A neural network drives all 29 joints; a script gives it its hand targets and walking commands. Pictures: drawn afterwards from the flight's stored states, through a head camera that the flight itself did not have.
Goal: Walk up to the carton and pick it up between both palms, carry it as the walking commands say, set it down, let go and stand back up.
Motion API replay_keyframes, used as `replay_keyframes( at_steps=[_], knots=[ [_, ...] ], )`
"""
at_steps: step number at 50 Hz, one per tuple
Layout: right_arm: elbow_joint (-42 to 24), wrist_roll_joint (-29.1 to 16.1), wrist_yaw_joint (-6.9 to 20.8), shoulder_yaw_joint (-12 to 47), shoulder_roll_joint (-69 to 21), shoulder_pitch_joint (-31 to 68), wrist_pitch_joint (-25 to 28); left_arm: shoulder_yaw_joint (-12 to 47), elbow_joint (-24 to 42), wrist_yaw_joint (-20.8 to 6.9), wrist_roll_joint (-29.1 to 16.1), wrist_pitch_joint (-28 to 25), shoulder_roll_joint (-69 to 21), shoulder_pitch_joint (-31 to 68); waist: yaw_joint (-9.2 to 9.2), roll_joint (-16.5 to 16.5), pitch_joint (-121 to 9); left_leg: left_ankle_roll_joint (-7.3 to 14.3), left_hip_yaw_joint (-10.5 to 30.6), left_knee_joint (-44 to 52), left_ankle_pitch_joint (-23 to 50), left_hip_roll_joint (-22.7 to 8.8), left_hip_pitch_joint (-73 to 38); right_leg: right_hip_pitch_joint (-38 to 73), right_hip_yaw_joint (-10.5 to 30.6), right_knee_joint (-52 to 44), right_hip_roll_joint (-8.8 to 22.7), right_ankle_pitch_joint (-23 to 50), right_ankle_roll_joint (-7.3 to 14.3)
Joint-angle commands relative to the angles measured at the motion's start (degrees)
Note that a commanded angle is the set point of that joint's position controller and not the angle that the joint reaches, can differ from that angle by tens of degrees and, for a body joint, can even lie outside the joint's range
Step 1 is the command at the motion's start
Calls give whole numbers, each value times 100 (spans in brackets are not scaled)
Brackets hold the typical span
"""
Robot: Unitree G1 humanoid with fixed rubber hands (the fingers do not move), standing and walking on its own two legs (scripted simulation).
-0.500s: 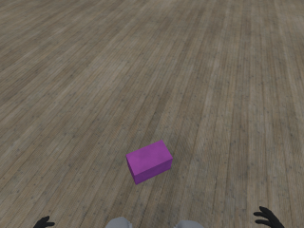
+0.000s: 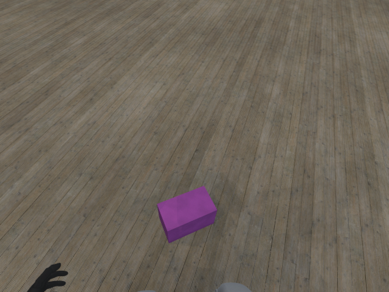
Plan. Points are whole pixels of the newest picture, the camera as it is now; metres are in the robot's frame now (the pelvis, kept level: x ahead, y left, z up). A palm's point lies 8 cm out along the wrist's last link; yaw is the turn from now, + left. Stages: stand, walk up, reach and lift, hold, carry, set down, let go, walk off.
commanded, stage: walk up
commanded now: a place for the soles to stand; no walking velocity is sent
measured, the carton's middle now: (186, 214) +0.55 +0.01 -0.66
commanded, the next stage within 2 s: none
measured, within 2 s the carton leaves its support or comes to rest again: neither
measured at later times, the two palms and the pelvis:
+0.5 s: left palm out of the picture +0.07 +0.25 -0.14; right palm (383, 241) +0.23 -0.43 -0.07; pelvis +0.09 -0.10 -0.03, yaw +14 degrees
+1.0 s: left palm out of the picture +0.10 +0.17 -0.13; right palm (330, 185) +0.40 -0.40 -0.12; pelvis +0.15 -0.16 -0.03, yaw +24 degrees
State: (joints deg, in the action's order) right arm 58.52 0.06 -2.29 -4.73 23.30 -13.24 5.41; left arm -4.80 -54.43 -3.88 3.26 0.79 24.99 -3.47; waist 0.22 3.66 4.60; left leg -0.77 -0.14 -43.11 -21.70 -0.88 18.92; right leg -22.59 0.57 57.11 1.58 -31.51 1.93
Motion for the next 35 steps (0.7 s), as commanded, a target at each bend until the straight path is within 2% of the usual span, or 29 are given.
replay_keyframes(
  at_steps=[1, 2, 3, 5, 6, 7, 8, 9, 10, 11, 13, 16, 17, 18, 19, 20, 21, 22, 23, 24, 25, 27, 29, 30, 31, 32, 33, 34, 35],
  knots=[
    [-444, 31, -236, -579, 2245, -530, 144, -340, 983, -100, 25, -87, 1055, 712, 191, -860, -62, 1826, 3492, 2155, -1061, -1915, -1365, -2339, 604, 595, 569, 112, -63],
    [-564, 63, -214, -553, 2204, -404, 133, -391, 987, -137, -12, -94, 1105, 554, 108, -1082, -185, 1679, 3033, 1988, -804, -1682, -935, -1782, 506, 371, 516, -22, -111],
    [-666, 95, -208, -532, 2180, -335, 128, -436, 1024, -178, -1, -81, 1177, 436, 21, -1017, -141, 1628, 2860, 1864, -761, -1577, -373, -1274, 409, 193, 452, -156, -148],
    [-780, 147, -211, -491, 2228, -228, 128, -492, 1131, -202, -53, -27, 1132, 119, -188, -1338, -138, 1536, 2541, 1592, -600, -1410, 522, -385, 152, -301, 283, 99, -74],
    [-882, 153, -201, -456, 2178, -76, 112, -542, 1087, -197, -62, -41, 1148, -286, -468, -1288, -188, 1405, 2185, 1130, -605, -1209, 1121, 426, 64, -893, 152, 346, 8],
    [-951, 170, -167, -315, 1896, 128, 82, -614, 879, -157, -15, -68, 1241, -1030, -876, -828, -297, 1148, 1462, 259, -861, -793, 2101, 1686, -190, -1481, -184, 187, 68],
    [-1137, 84, -205, -180, 1484, 272, 73, -786, 822, -101, 56, -108, 1835, -1685, -1336, 1562, -161, 663, 189, -2010, -1014, 213, 3568, 2181, 2207, -3697, 1152, -2440, 423],
    [-1248, 8, -287, -160, 1558, 475, 42, -759, 1115, -34, -21, -126, 2121, -1307, -1082, 1358, -3, 494, 157, -2937, -1407, 288, 3706, 1516, 4085, -4710, 2231, -2232, 989],
    [-990, 19, -323, -193, 1728, 198, 48, -764, 1297, -19, -78, -121, 2036, -903, -762, 466, 217, 475, 547, -3166, -1122, -37, 3387, 1127, 3848, -4590, 2330, -1689, 1175],
    [-808, 25, -303, -221, 1851, -149, 93, -739, 1335, 29, -89, -116, 1856, -758, -498, 211, 352, 399, 461, -2972, -1037, -247, 3054, 939, 3248, -4228, 2141, -1328, 1270],
    [-642, 78, -242, -272, 1861, -612, 134, -643, 1372, 86, -79, -125, 1605, -640, -278, 462, 313, 285, 183, -2562, -937, -541, 2398, 666, 2340, -3660, 1932, -405, 1385],
    [-753, 62, -154, -306, 1754, -767, 144, -539, 1478, 70, -9, -132, 1615, -653, -244, 491, 345, 358, -170, -1567, -910, -322, 1381, 128, 1649, -3404, 1925, 619, 1515],
    [-716, 44, -158, -289, 1642, -1029, 167, -475, 1554, 69, -7, -94, 1579, -488, -59, 525, 320, 398, -326, -995, -520, -220, 795, -207, 1179, -3161, 1734, 886, 1407],
    [-599, 63, -168, -346, 1639, -1547, 185, -412, 1636, 50, -24, -79, 1444, -94, 382, 369, 143, 565, -222, -319, 113, -122, -678, -1111, 632, -2548, 1497, 1036, 1129],
    [-480, 143, -218, -474, 1846, -2184, 234, -288, 1654, 65, -52, -49, 1179, -107, 755, -205, -205, 631, 98, 209, 148, 33, -1807, -1600, 85, -1066, 981, 1760, 773],
    [-636, 229, -304, -620, 2571, -2525, 291, -181, 1889, 47, -171, -92, 790, -115, 1015, -1756, -594, 1171, 2960, 1464, -1131, -1337, -2164, -2568, -526, 921, 215, 1609, 115],
    [-987, 139, -353, -678, 2844, -2188, 283, -285, 1865, 65, -204, -32, 1181, -308, 768, -1314, -953, 1725, 5111, 2197, -1335, -2316, -2016, -2680, 147, 1622, 101, 122, -144],
    [-1100, 21, -385, -676, 2646, -1690, 231, -387, 1730, 83, -143, 31, 1596, -383, 504, -388, -743, 1809, 4870, 2098, -1458, -2324, -1676, -2584, 585, 1906, 330, 92, -163],
    [-1133, -15, -406, -628, 2505, -1378, 199, -437, 1621, 90, -124, 37, 1573, -577, 277, -399, -434, 1948, 4550, 1923, -1236, -2247, -1286, -2654, 522, 2100, 426, 127, -115],
    [-1217, 33, -399, -572, 2352, -1066, 179, -453, 1503, 110, -107, 48, 1540, -718, 135, -494, -288, 1813, 3976, 1754, -1420, -1986, -803, -2482, 531, 1900, 521, 47, -118],
    [-1258, 77, -372, -516, 2207, -798, 169, -459, 1355, 114, -80, 43, 1414, -956, -34, -944, -133, 1708, 3282, 1649, -1174, -1764, -224, -2129, 440, 1623, 579, -83, -78],
    [-1268, 153, -275, -413, 2046, -383, 145, -439, 1102, 110, -107, 39, 1232, -1174, -143, -1423, -19, 1502, 2455, 1386, -698, -1355, 704, -1310, 243, 997, 514, 77, -67],
    [-1346, 159, -182, -363, 2004, -18, 66, -441, 903, 127, -189, 16, 1157, -1247, -234, -1586, -120, 1385, 2013, 1162, -569, -1101, 1511, -401, -167, 391, 269, 255, -72],
    [-1411, 164, -128, -332, 1960, 297, -2, -450, 758, 171, -220, -27, 1120, -1500, -410, -1636, -243, 1221, 1725, 873, -856, -910, 2003, 353, -374, -172, 150, 738, -56],
    [-1406, 178, -84, -235, 1783, 344, -67, -489, 633, 210, -198, -70, 1204, -1635, -530, -1316, -250, 998, 1449, 435, -1075, -703, 2446, 838, -403, -708, 37, 710, 16],
    [-1474, 119, -63, -169, 1523, 301, -115, -475, 723, 260, -162, -127, 1442, -1384, -468, 35, -18, 701, 848, -624, -1100, -136, 2378, 113, 896, -2186, 724, -412, 205],
    [-1361, 93, -92, -220, 1540, 496, -150, -502, 738, 303, -196, -183, 1844, -1172, -413, 624, -47, 383, 193, -2098, -870, 501, 2143, -388, 2785, -3203, 1691, -1224, 787],
    [-1315, 62, -100, -294, 1693, 478, -156, -508, 811, 311, -209, -218, 1997, -955, -353, 316, -1, 257, 342, -2686, -917, 332, 2044, -657, 3560, -3573, 2143, -1039, 1220],
    [-1217, 48, -81, -292, 1738, 262, -140, -526, 830, 345, -204, -256, 2073, -683, -202, 248, 66, 255, 383, -2715, -958, 153, 1914, -662, 3433, -3483, 2290, -661, 1398]
  ],
)
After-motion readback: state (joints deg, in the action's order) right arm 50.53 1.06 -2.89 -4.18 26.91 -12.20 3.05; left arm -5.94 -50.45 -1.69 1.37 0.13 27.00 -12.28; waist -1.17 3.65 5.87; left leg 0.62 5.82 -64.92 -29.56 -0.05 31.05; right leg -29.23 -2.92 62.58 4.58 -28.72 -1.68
